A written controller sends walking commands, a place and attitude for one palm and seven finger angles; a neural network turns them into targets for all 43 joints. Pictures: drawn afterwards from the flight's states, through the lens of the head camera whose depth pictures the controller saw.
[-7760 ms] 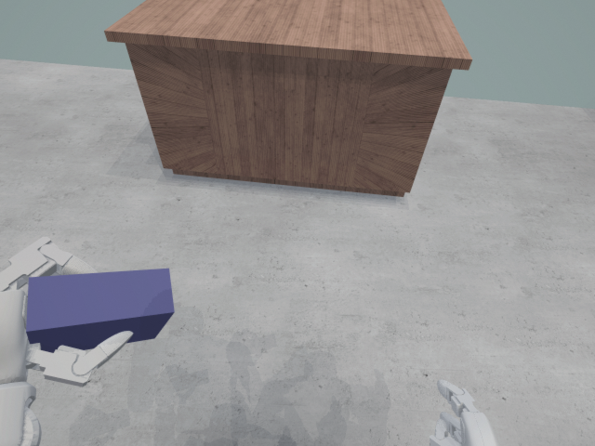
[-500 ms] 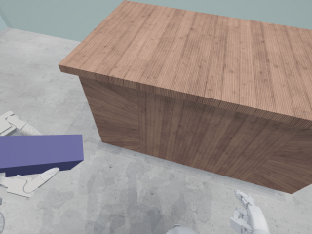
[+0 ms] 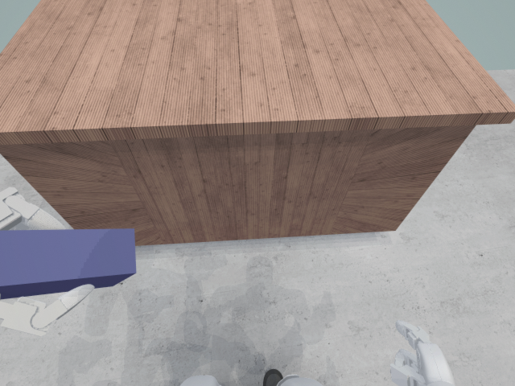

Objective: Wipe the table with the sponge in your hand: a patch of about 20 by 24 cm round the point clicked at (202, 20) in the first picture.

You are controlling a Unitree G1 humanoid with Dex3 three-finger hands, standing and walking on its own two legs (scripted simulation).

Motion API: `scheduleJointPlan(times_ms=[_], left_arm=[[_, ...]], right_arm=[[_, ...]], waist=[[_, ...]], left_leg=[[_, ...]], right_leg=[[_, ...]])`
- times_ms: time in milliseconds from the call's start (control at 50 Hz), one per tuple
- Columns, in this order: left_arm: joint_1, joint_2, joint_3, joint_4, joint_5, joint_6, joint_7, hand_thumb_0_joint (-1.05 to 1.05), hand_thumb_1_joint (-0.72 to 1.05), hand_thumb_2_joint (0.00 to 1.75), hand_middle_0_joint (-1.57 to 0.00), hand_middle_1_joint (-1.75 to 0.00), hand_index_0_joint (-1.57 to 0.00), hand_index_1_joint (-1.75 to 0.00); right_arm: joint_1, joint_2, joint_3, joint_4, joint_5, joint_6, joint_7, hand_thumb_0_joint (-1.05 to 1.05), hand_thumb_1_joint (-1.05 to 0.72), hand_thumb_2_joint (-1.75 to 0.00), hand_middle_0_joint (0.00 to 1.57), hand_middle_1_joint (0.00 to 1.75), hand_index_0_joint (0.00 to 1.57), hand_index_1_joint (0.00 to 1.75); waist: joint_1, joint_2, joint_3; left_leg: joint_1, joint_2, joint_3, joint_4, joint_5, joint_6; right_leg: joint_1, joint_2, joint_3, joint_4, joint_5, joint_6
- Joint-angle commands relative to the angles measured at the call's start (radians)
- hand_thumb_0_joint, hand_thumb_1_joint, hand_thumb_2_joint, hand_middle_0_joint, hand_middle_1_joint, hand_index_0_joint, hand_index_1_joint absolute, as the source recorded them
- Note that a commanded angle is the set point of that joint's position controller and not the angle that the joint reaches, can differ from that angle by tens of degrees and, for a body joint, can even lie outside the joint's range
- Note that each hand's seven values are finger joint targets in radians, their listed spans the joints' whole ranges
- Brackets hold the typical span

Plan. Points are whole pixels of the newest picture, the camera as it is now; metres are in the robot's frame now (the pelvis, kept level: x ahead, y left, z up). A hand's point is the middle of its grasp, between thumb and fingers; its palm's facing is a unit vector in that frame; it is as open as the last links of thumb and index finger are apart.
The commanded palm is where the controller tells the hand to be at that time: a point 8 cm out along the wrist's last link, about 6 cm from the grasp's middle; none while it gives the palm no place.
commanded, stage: turn to face it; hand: left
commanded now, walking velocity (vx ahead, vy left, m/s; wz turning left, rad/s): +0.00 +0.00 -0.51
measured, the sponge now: (84, 262) +0.23 +0.21 +0.15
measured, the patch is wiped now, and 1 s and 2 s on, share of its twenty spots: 0.00 0.00 0.00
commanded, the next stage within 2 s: take the last steps up to it in 0.40 s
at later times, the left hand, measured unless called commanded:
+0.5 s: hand (148, 280) +0.21 +0.13 +0.15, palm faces +0.10 -0.87 -0.49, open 9.3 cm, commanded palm +0.15 +0.20 +0.18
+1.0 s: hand (141, 294) +0.19 +0.13 +0.16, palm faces +0.17 -0.88 -0.44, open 9.3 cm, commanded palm +0.14 +0.19 +0.18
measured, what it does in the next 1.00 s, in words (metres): steps on the spot: left foot, then right foot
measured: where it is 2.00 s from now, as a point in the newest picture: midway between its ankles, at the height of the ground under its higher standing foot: outside the picture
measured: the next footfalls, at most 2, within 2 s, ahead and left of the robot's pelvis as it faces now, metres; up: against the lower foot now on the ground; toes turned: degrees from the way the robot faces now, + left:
left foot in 0.08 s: +0.01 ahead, +0.14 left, +0.00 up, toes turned +0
right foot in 0.36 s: +0.00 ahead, -0.15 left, +0.00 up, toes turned -15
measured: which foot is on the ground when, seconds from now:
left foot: up 0.00-0.06, down 0.08-0.36, up 0.38-0.62, down 0.64-0.92, up 0.94-1.00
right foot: down 0.00-0.10, up 0.12-0.34, down 0.36-0.66, up 0.68-0.88, down 0.90-1.00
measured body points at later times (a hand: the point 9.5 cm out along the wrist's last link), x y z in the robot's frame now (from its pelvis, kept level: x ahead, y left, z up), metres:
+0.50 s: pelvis -0.07 -0.04 -0.01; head -0.01 -0.06 +0.44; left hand +0.20 +0.18 +0.18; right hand +0.04 -0.29 -0.11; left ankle -0.06 +0.10 -0.68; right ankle -0.04 -0.14 -0.73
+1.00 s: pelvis -0.07 -0.04 +0.00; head -0.07 -0.06 +0.45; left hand +0.18 +0.18 +0.19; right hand +0.02 -0.30 -0.11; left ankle -0.06 +0.07 -0.69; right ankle -0.09 -0.15 -0.73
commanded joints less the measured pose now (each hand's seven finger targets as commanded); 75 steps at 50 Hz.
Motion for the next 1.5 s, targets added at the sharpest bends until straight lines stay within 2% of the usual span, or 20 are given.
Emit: scheduleJointPlan(times_ms=[0, 40, 100, 180, 280, 360, 420, 580, 640, 660, 720, 840, 920, 1040, 1180, 1220, 1260, 1420, 1460, 1480], left_arm=[[-0.049, 0.129, 0.113, -0.177, 0.000, -0.055, 0.028, 0.00, 0.10, 1.30, -1.20, -1.60, -1.20, -1.60], [-0.084, 0.140, 0.101, -0.207, 0.002, -0.069, 0.022, 0.00, 0.10, 1.30, -1.20, -1.60, -1.20, -1.60], [-0.147, 0.167, 0.129, -0.234, 0.030, -0.080, 0.016, 0.00, 0.10, 1.30, -1.20, -1.60, -1.20, -1.60], [-0.126, 0.078, 0.046, -0.158, 0.024, -0.070, 0.008, 0.00, 0.10, 1.30, -1.20, -1.60, -1.20, -1.60], [-0.224, 0.096, 0.045, -0.139, 0.036, -0.065, 0.015, 0.00, 0.10, 1.30, -1.20, -1.60, -1.20, -1.60], [-0.109, 0.174, 0.143, -0.065, 0.020, -0.067, 0.028, 0.00, 0.10, 1.30, -1.20, -1.60, -1.20, -1.60], [-0.019, 0.196, 0.198, -0.198, 0.004, -0.082, 0.033, 0.00, 0.10, 1.30, -1.20, -1.60, -1.20, -1.60], [0.022, 0.143, 0.155, -0.184, 0.022, -0.088, 0.050, 0.00, 0.10, 1.30, -1.20, -1.60, -1.20, -1.60], [-0.036, 0.115, 0.122, -0.166, 0.033, -0.115, 0.041, 0.00, 0.10, 1.30, -1.20, -1.60, -1.20, -1.60], [-0.084, 0.133, 0.117, -0.143, 0.047, -0.119, 0.040, 0.00, 0.10, 1.30, -1.20, -1.60, -1.20, -1.60], [-0.138, 0.091, 0.050, -0.127, 0.058, -0.117, 0.024, 0.00, 0.10, 1.30, -1.20, -1.60, -1.20, -1.60], [-0.181, 0.088, 0.021, -0.108, 0.059, -0.101, 0.029, 0.00, 0.10, 1.30, -1.20, -1.60, -1.20, -1.60], [-0.217, 0.159, 0.101, -0.027, 0.042, -0.106, 0.034, 0.00, 0.10, 1.30, -1.20, -1.60, -1.20, -1.60], [-0.111, 0.129, 0.100, -0.089, 0.039, -0.142, 0.021, 0.00, 0.10, 1.30, -1.20, -1.60, -1.20, -1.60], [-0.166, 0.112, 0.082, -0.171, 0.044, -0.124, 0.053, 0.00, 0.10, 1.30, -1.20, -1.60, -1.20, -1.60], [-0.174, 0.082, 0.061, -0.172, 0.038, -0.129, 0.051, 0.00, 0.10, 1.30, -1.20, -1.60, -1.20, -1.60], [-0.172, 0.141, 0.099, -0.128, 0.047, -0.137, 0.043, 0.00, 0.10, 1.30, -1.20, -1.60, -1.20, -1.60], [-0.074, 0.120, 0.098, -0.150, 0.030, -0.116, 0.034, 0.00, 0.10, 1.30, -1.20, -1.60, -1.20, -1.60], [-0.101, 0.122, 0.100, -0.082, 0.040, -0.106, 0.032, 0.00, 0.10, 1.30, -1.20, -1.60, -1.20, -1.60], [-0.119, 0.153, 0.124, -0.058, 0.038, -0.102, 0.033, 0.00, 0.10, 1.30, -1.20, -1.60, -1.20, -1.60]], right_arm=[[-0.055, -0.058, -0.014, -0.168, 0.008, -0.043, 0.003, 0.00, -0.90, -0.90, 0.20, 0.30, 0.20, 0.30], [-0.045, -0.066, -0.018, -0.169, 0.006, -0.055, -0.003, 0.00, -0.90, -0.90, 0.20, 0.30, 0.20, 0.30], [-0.078, -0.054, -0.018, -0.189, -0.001, -0.090, -0.024, 0.00, -0.90, -0.90, 0.20, 0.30, 0.20, 0.30], [-0.028, -0.063, -0.029, -0.156, 0.013, -0.136, -0.012, 0.00, -0.90, -0.90, 0.20, 0.30, 0.20, 0.30], [-0.006, -0.080, -0.025, -0.137, 0.007, -0.183, -0.004, 0.00, -0.90, -0.90, 0.20, 0.30, 0.20, 0.30], [-0.042, -0.029, -0.018, -0.151, 0.017, -0.170, -0.006, 0.00, -0.90, -0.90, 0.20, 0.30, 0.20, 0.30], [-0.086, -0.002, 0.011, -0.137, 0.004, -0.127, -0.005, 0.00, -0.90, -0.90, 0.20, 0.30, 0.20, 0.30], [-0.031, -0.041, -0.011, -0.101, -0.006, -0.142, -0.042, 0.00, -0.90, -0.90, 0.20, 0.30, 0.20, 0.30], [-0.041, -0.079, -0.023, -0.107, -0.011, -0.157, -0.061, 0.00, -0.90, -0.90, 0.20, 0.30, 0.20, 0.30], [-0.053, -0.055, -0.015, -0.097, -0.017, -0.173, -0.065, 0.00, -0.90, -0.90, 0.20, 0.30, 0.20, 0.30], [-0.036, -0.065, -0.032, -0.069, -0.001, -0.203, -0.055, 0.00, -0.90, -0.90, 0.20, 0.30, 0.20, 0.30], [-0.028, -0.065, -0.017, -0.052, -0.012, -0.211, -0.060, 0.00, -0.90, -0.90, 0.20, 0.30, 0.20, 0.30], [-0.035, -0.065, -0.041, -0.054, -0.008, -0.189, -0.043, 0.00, -0.90, -0.90, 0.20, 0.30, 0.20, 0.30], [-0.063, -0.020, -0.012, -0.060, -0.011, -0.156, -0.038, 0.00, -0.90, -0.90, 0.20, 0.30, 0.20, 0.30], [-0.019, -0.025, -0.034, -0.088, -0.014, -0.193, -0.064, 0.00, -0.90, -0.90, 0.20, 0.30, 0.20, 0.30], [0.003, -0.068, -0.055, -0.096, -0.001, -0.199, -0.065, 0.00, -0.90, -0.90, 0.20, 0.30, 0.20, 0.30], [-0.019, -0.048, -0.043, -0.074, -0.008, -0.209, -0.063, 0.00, -0.90, -0.90, 0.20, 0.30, 0.20, 0.30], [-0.033, -0.043, -0.023, -0.054, 0.000, -0.236, -0.050, 0.00, -0.90, -0.90, 0.20, 0.30, 0.20, 0.30], [-0.039, -0.027, -0.022, -0.053, -0.002, -0.214, -0.053, 0.00, -0.90, -0.90, 0.20, 0.30, 0.20, 0.30], [-0.051, -0.010, -0.018, -0.069, -0.003, -0.203, -0.048, 0.00, -0.90, -0.90, 0.20, 0.30, 0.20, 0.30]], waist=[[0.024, -0.076, -0.260], [0.012, 0.015, -0.245], [0.024, 0.343, -0.141], [0.022, 0.249, -0.081], [0.003, 0.249, -0.136], [0.029, -0.261, -0.254], [0.017, -0.064, -0.288], [-0.015, -0.030, -0.271], [-0.008, 0.364, -0.147], [-0.030, 0.341, -0.088], [-0.008, 0.226, -0.090], [-0.010, 0.234, -0.123], [0.003, -0.224, -0.149], [-0.002, -0.091, -0.118], [0.000, -0.013, -0.191], [-0.022, 0.268, -0.228], [-0.015, 0.323, -0.207], [0.010, 0.221, -0.195], [0.011, -0.013, -0.180], [0.009, -0.265, -0.168]], left_leg=[[0.116, 0.002, -0.009, -0.212, 0.010, 0.025], [0.271, 0.059, -0.029, -0.393, 0.060, 0.064], [0.071, 0.446, -0.321, -0.600, 0.016, 0.256], [0.135, 0.335, -0.020, -0.427, 0.454, 0.180], [0.143, 0.288, 0.048, -0.249, 0.546, 0.092], [-0.160, 0.058, 0.025, 0.281, -0.122, 0.001], [-0.163, 0.075, -0.052, 0.323, -0.046, 0.001], [0.189, 0.010, 0.049, -0.330, 0.104, 0.065], [0.183, 0.327, -0.386, -0.620, -0.147, 0.232], [0.080, 0.356, -0.448, -0.652, -0.179, 0.281], [0.132, 0.240, -0.204, -0.538, 0.051, 0.246], [0.062, 0.179, -0.113, -0.388, 0.197, 0.184], [-0.338, 0.022, -0.027, 0.275, -0.041, 0.064], [-0.185, 0.103, -0.001, 0.100, 0.139, 0.052], [0.208, 0.013, 0.154, -0.360, 0.247, 0.076], [0.420, 0.253, -0.188, -0.410, 0.431, 0.194], [0.345, 0.378, -0.392, -0.490, 0.349, 0.334], [0.090, 0.216, -0.036, -0.391, 0.221, 0.198], [-0.114, 0.124, 0.043, -0.113, 0.070, 0.136], [-0.320, 0.003, 0.105, 0.154, -0.051, 0.084]], right_leg=[[0.138, -0.282, 0.367, -0.206, -0.195, -0.045], [0.019, -0.207, 0.322, -0.124, -0.245, 0.015], [-0.112, -0.050, 0.005, 0.577, -0.360, 0.121], [-0.132, -0.122, -0.081, 0.482, -0.370, 0.136], [0.175, -0.074, -0.205, 0.042, -0.185, 0.139], [0.363, -0.436, 0.312, -0.083, 0.532, -0.071], [0.346, -0.412, 0.217, -0.060, 0.359, -0.099], [0.145, -0.301, 0.133, -0.130, -0.326, -0.024], [-0.074, -0.087, -0.117, 0.318, -0.461, 0.081], [-0.090, -0.103, -0.098, 0.487, -0.420, 0.086], [-0.076, -0.129, -0.156, 0.431, -0.357, 0.106], [0.227, -0.130, -0.229, -0.036, -0.263, 0.103], [0.396, -0.584, 0.429, -0.280, -0.410, -0.122], [0.243, -0.461, 0.002, -0.213, -0.039, -0.059], [0.209, -0.339, -0.082, 0.018, -0.116, 0.020], [-0.055, -0.184, -0.211, 0.401, -0.309, 0.109], [-0.197, -0.191, -0.120, 0.666, -0.540, 0.106], [0.175, -0.153, -0.249, 0.127, -0.280, 0.115], [0.350, -0.282, -0.037, -0.098, -0.280, 0.049], [0.427, -0.508, 0.375, -0.215, -0.289, -0.062]])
